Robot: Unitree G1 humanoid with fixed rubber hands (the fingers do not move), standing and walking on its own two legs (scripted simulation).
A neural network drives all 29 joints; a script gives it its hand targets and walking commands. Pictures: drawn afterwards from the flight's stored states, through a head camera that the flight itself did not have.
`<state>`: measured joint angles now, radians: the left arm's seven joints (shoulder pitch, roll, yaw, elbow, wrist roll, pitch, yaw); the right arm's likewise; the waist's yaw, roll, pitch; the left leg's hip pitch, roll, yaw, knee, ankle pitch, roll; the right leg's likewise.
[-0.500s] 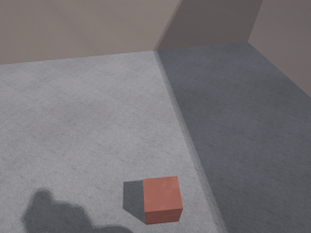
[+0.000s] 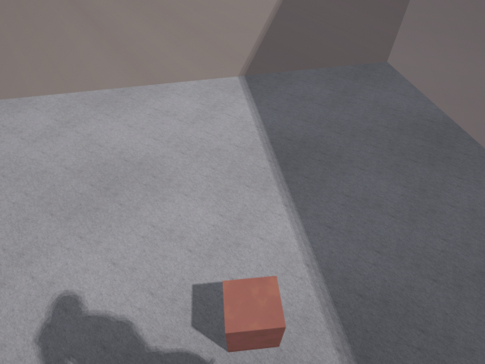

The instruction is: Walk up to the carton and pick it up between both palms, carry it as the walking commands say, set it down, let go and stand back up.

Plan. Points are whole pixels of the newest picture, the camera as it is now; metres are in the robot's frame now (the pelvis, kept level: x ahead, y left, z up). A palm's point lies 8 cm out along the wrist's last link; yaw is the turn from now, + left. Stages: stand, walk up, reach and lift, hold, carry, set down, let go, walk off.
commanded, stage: stand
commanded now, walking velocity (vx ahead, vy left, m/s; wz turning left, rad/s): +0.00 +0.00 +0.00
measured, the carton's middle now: (251, 315) +0.41 -0.03 -0.65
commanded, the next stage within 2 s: reach and lift in 0.12 s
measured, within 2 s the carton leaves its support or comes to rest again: neither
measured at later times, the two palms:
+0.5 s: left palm out of the picture +0.14 +0.24 -0.15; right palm out of the picture +0.14 -0.22 -0.14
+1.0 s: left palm (135, 354) +0.20 +0.22 -0.19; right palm (345, 337) +0.21 -0.20 -0.18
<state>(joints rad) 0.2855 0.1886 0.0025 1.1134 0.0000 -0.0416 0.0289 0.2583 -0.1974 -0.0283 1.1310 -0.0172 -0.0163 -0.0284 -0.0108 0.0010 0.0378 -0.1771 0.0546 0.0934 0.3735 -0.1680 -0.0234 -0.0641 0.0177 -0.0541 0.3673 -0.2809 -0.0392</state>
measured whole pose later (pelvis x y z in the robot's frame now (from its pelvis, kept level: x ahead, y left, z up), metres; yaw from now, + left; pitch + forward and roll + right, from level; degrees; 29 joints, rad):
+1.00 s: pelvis -0.10 +0.02 -0.08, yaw -2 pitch +16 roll +0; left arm -0.38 0.16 0.15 0.58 -0.05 0.49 0.05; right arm -0.44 -0.22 -0.11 0.64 0.03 0.45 0.03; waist 0.03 -0.01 0.12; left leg -0.98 0.00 -0.02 0.96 -0.27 -0.01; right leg -0.91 0.03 0.01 1.04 -0.42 -0.01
